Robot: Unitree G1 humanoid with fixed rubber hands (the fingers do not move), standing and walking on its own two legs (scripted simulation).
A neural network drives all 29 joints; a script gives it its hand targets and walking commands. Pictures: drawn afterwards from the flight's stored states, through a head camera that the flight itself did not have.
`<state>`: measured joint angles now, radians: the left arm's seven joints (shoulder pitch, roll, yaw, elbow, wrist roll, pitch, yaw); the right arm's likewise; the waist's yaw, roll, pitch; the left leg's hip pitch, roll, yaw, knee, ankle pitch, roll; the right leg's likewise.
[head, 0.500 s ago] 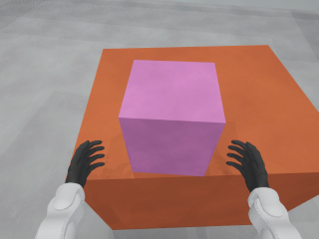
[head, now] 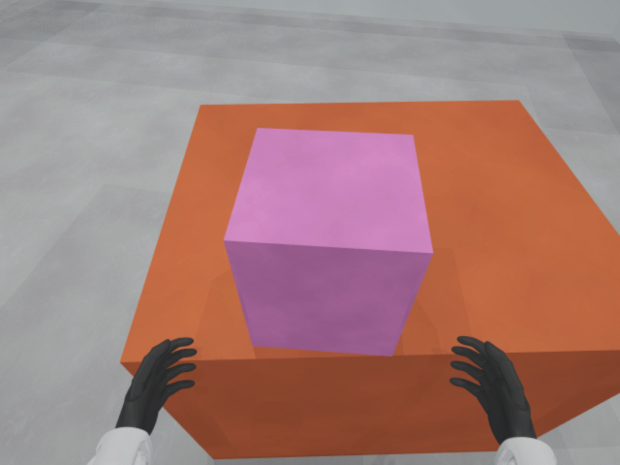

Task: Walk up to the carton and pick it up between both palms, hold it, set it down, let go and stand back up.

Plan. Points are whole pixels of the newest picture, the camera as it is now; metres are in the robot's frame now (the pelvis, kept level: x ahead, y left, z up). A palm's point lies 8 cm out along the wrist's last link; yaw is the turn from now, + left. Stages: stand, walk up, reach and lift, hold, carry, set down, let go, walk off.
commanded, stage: set down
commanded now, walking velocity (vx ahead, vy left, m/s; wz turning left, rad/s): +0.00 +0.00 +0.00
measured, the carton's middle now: (327, 247) +0.40 +0.05 +0.05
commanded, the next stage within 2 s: let go in 0.98 s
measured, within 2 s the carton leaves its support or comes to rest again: neither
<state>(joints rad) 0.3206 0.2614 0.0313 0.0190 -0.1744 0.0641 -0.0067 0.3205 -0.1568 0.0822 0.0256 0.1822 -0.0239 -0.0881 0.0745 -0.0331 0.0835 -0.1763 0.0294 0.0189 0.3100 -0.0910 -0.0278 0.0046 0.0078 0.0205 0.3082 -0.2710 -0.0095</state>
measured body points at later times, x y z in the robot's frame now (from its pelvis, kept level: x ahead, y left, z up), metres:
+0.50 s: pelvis +0.00 +0.01 +0.00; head +0.03 +0.02 +0.45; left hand +0.17 +0.24 -0.05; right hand +0.20 -0.18 -0.04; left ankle +0.05 +0.14 -0.75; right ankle -0.06 -0.11 -0.75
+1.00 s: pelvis +0.00 +0.01 +0.00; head +0.01 +0.02 +0.45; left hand +0.17 +0.23 -0.09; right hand +0.17 -0.21 -0.08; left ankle +0.05 +0.14 -0.75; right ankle -0.06 -0.11 -0.75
